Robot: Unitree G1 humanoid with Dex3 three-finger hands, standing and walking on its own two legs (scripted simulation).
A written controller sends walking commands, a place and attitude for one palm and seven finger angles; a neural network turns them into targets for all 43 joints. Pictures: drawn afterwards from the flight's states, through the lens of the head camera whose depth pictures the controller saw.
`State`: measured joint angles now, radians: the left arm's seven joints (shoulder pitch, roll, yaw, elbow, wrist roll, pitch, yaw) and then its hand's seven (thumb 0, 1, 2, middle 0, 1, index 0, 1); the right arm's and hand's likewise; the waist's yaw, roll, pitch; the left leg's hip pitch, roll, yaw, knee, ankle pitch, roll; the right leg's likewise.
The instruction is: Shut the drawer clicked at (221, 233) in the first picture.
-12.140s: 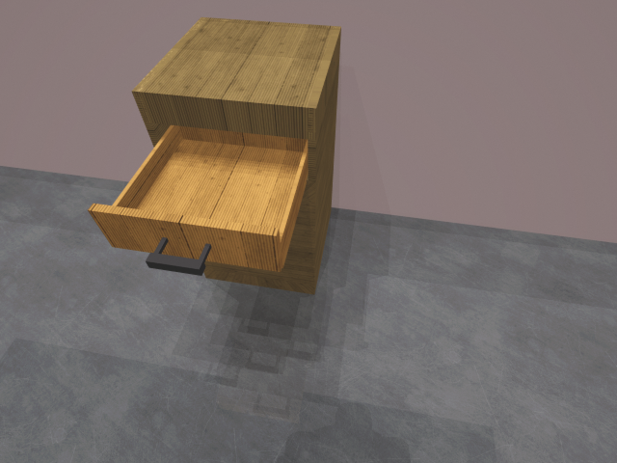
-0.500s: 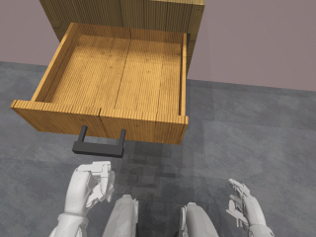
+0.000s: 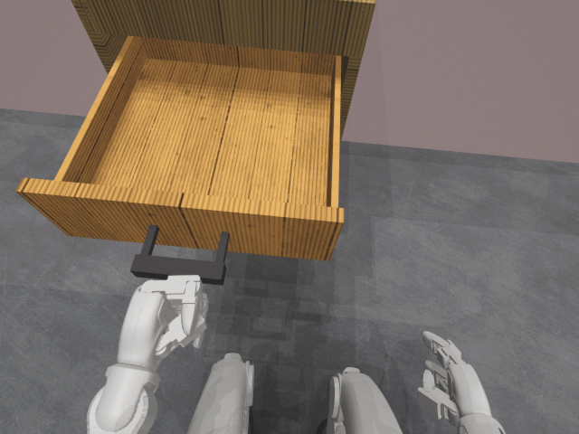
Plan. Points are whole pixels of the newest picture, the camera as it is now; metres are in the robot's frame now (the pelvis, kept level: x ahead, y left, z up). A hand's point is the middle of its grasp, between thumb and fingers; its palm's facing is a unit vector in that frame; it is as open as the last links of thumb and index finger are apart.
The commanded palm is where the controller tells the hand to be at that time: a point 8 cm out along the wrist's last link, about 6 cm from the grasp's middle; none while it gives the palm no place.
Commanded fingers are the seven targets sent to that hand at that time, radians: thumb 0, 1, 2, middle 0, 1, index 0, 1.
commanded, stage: push the drawer shut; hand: left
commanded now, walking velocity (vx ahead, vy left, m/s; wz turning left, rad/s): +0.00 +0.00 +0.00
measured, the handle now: (184, 253) +0.34 +0.16 +0.03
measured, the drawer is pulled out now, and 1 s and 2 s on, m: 0.30 0.18 0.05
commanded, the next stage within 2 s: none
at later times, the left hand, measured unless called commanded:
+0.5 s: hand (211, 279) +0.31 +0.12 +0.02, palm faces -0.11 -0.99 -0.03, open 3.1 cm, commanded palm +0.32 +0.16 +0.03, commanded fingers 0.00 0.90 0.90 -1.40 -1.60 -1.40 -1.60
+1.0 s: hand (219, 234) +0.37 +0.12 +0.02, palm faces -0.09 -1.00 -0.04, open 3.1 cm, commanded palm +0.38 +0.16 +0.03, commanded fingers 0.00 0.90 0.90 -1.40 -1.60 -1.40 -1.60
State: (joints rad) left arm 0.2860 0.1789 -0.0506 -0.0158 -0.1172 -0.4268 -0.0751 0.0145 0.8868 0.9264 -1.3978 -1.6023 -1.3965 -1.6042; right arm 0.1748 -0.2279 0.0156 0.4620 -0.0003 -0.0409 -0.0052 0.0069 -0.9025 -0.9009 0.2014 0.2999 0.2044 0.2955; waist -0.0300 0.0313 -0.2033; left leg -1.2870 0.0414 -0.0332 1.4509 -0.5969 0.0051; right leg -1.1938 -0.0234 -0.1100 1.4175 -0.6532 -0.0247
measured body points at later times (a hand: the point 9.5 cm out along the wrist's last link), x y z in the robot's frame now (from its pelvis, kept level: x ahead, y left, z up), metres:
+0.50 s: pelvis -0.02 +0.01 +0.00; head +0.09 +0.03 +0.44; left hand +0.31 +0.17 +0.03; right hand +0.15 -0.23 -0.10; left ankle +0.04 +0.11 -0.59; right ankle +0.01 -0.11 -0.59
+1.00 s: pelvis -0.02 +0.01 +0.00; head +0.11 +0.02 +0.44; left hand +0.37 +0.17 +0.03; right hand +0.11 -0.25 -0.11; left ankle +0.04 +0.11 -0.59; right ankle +0.01 -0.11 -0.59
